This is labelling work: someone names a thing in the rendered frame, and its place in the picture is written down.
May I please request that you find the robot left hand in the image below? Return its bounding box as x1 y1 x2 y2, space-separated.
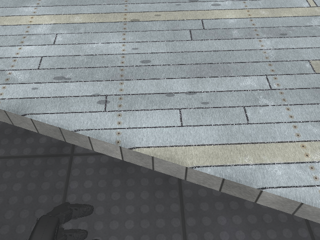
28 202 99 240

